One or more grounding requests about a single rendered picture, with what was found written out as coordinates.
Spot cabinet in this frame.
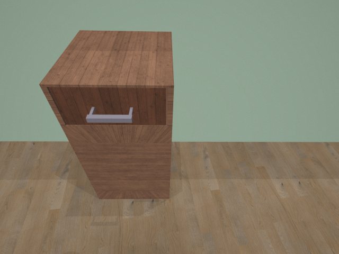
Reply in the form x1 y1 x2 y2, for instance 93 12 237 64
39 30 174 199

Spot drawer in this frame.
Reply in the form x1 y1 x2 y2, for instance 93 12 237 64
49 87 166 125

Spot handle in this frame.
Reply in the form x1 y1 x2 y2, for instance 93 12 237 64
86 107 133 123

